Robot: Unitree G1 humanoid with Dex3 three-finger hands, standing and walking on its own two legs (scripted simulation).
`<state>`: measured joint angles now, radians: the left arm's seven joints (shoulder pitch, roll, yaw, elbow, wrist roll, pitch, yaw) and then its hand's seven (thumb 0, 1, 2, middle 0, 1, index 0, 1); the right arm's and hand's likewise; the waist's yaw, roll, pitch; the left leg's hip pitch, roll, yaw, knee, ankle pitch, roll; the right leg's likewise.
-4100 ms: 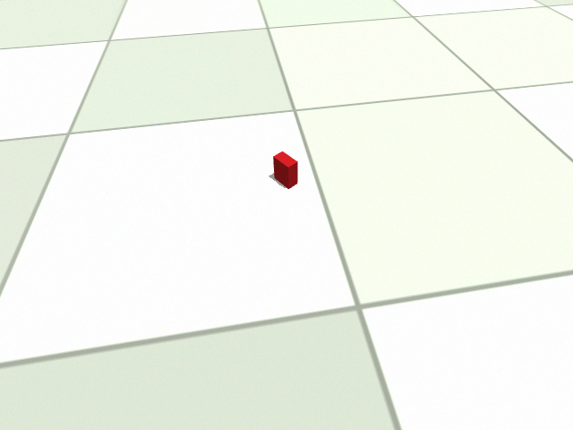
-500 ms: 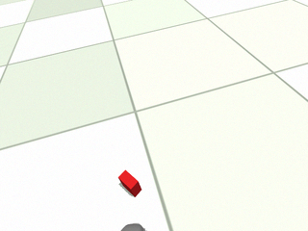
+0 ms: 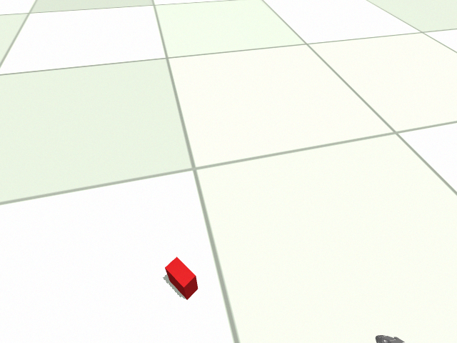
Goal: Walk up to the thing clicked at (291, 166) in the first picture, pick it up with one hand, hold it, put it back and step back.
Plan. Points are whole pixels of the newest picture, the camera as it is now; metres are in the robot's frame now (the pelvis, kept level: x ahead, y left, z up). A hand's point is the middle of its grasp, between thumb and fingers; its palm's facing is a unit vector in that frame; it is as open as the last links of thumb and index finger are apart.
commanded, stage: walk up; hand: left
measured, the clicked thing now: (182, 278) +0.49 +0.21 -0.69
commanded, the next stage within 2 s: none
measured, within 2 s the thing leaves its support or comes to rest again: neither
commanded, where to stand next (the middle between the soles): +0.11 -0.01 m, yaw -1 degrees
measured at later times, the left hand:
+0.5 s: hand out of the picture +0.11 +0.24 -0.14, palm faces -0.02 -0.95 -0.32, open 7.4 cm
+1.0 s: hand out of the picture +0.11 +0.25 -0.14, palm faces -0.02 -0.94 -0.33, open 7.4 cm
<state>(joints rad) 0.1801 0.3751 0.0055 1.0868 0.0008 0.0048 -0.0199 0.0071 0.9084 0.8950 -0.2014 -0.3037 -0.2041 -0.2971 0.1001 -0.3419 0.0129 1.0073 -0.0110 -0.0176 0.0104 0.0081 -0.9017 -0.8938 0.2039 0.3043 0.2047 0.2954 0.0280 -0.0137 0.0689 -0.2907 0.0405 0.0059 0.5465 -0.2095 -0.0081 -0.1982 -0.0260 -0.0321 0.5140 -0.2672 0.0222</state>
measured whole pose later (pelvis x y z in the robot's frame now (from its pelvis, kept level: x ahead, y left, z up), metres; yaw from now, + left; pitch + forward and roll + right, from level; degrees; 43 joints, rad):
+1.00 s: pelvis +0.03 +0.00 +0.01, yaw -1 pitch -2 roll +0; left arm 0.09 0.35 0.01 1.16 0.01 0.00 -0.01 0.01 0.91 0.90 -0.20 -0.30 -0.20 -0.30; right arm 0.09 -0.34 0.00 1.15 -0.01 -0.02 0.01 0.01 -0.90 -0.89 0.20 0.30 0.20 0.30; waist -0.01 0.00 0.05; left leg -0.16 0.03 0.03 0.34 -0.15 -0.01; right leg -0.08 -0.04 -0.02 0.32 -0.21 0.03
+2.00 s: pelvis +0.05 +0.01 -0.01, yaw +1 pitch -2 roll -1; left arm 0.09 0.43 0.07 0.91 0.00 0.08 0.02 0.01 0.91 0.90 -0.20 -0.30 -0.20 -0.30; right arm 0.09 -0.34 -0.03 0.93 -0.02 0.00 -0.02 0.01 -0.90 -0.89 0.21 0.30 0.21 0.30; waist 0.03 -0.06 0.18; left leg -0.32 0.02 -0.02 0.62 -0.26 0.00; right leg -0.44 0.07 0.13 1.20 -0.52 -0.02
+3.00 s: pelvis +0.09 +0.03 -0.04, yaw -2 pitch -5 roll +2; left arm 0.17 0.46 0.05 0.83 -0.02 0.07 0.05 0.01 0.91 0.90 -0.20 -0.30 -0.20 -0.30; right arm 0.12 -0.38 -0.05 0.82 0.00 0.01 -0.01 0.01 -0.91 -0.89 0.20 0.30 0.20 0.29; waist 0.03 -0.06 0.26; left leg -0.48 -0.02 0.00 0.73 -0.17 0.00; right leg -0.38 0.02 0.19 1.19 -0.60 -0.02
